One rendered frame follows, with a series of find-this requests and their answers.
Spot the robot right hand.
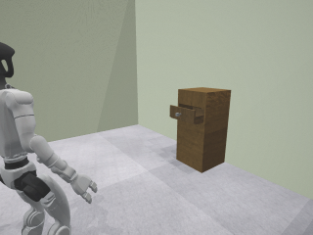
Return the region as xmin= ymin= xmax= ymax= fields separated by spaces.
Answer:
xmin=70 ymin=173 xmax=98 ymax=204

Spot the drawer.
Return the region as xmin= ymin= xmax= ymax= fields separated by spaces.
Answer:
xmin=169 ymin=105 xmax=204 ymax=125

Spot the right robot upper arm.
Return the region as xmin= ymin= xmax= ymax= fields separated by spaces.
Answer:
xmin=5 ymin=89 xmax=43 ymax=154

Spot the robot torso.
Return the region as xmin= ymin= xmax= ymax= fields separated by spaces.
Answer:
xmin=0 ymin=83 xmax=37 ymax=191

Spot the cabinet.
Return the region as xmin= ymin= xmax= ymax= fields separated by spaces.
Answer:
xmin=176 ymin=87 xmax=232 ymax=173

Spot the robot left shin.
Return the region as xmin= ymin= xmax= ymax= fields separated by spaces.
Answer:
xmin=22 ymin=210 xmax=46 ymax=235

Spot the robot right forearm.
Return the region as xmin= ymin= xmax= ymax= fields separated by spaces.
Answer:
xmin=29 ymin=135 xmax=78 ymax=183

